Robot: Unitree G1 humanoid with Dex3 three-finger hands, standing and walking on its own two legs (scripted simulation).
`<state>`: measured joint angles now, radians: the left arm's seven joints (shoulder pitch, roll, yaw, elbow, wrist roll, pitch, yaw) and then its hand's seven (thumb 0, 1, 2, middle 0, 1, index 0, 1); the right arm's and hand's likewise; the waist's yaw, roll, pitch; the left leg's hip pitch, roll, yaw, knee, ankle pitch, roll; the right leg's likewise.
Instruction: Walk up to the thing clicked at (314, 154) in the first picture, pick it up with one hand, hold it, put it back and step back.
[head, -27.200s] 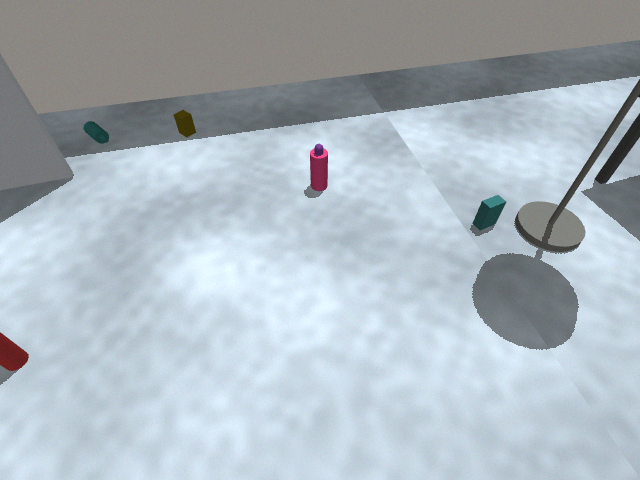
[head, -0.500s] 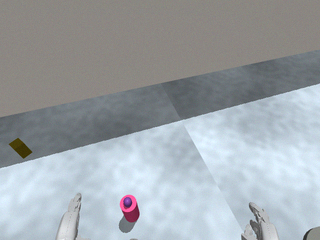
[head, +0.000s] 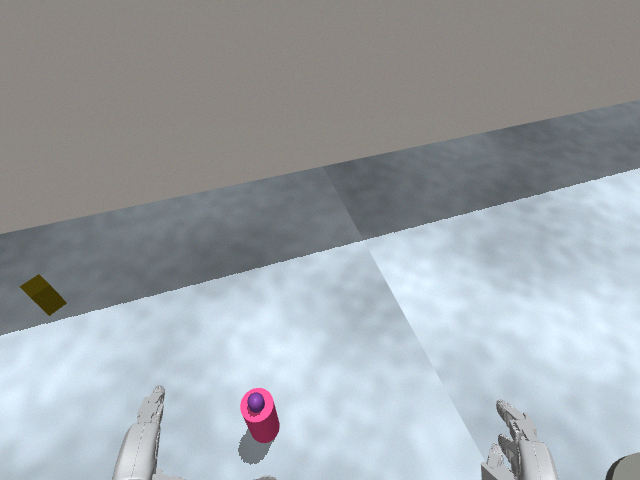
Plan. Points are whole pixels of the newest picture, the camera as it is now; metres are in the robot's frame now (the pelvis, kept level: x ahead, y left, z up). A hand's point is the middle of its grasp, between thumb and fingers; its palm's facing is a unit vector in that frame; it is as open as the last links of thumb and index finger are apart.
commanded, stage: home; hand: left
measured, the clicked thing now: (260, 414) +0.39 +0.18 -0.60
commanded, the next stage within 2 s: stand in 0.74 s
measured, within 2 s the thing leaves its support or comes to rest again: neither
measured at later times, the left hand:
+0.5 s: hand (187, 456) +0.17 +0.18 -0.06, palm faces +0.11 -0.95 -0.28, open 17.6 cm
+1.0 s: hand (186, 453) +0.18 +0.19 -0.06, palm faces +0.11 -0.95 -0.28, open 16.4 cm
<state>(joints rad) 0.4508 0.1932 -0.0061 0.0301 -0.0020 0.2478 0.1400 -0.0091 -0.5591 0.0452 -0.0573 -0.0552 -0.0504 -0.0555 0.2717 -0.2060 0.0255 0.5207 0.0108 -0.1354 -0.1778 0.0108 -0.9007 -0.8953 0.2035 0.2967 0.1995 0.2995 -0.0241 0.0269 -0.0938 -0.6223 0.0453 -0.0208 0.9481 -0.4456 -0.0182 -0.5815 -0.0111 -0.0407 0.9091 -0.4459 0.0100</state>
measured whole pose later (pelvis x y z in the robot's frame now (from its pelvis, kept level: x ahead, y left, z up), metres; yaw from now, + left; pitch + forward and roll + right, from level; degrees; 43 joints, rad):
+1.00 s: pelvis +0.01 +0.01 +0.00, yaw +0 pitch +7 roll -2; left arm 0.46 0.20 0.00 0.03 0.00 0.25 0.14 -0.01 -0.42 0.19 -0.13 -0.16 -0.12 -0.16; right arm 0.28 -0.20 0.02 0.52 0.01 -0.13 -0.18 0.01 -0.90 -0.89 0.20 0.30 0.20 0.30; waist -0.02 0.03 -0.10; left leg -0.62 0.04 -0.02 0.95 -0.46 -0.01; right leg -0.57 -0.01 -0.04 0.90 -0.45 0.02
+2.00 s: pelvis -0.02 +0.01 +0.06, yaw +0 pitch -4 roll +0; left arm 0.20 0.32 0.00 1.15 0.03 -0.01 0.02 0.01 0.90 0.90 -0.21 -0.30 -0.20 -0.30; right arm 0.15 -0.32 -0.03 1.13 -0.02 0.01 0.00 0.00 -0.91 -0.89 0.20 0.30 0.20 0.30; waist 0.01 0.01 0.05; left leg -0.16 0.00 0.01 0.39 -0.16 0.01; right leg -0.15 -0.05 -0.02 0.40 -0.18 0.03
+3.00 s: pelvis +0.01 +0.00 +0.06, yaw -1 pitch -2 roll +0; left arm 0.10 0.33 0.01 1.15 0.02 -0.01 0.01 0.01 0.90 0.90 -0.21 -0.30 -0.20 -0.30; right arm 0.10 -0.33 -0.01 1.16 -0.01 0.00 0.00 0.00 -0.91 -0.89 0.20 0.30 0.20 0.30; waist -0.01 0.00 0.05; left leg -0.11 0.02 0.03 0.31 -0.17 -0.02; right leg -0.10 -0.03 -0.01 0.33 -0.18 0.02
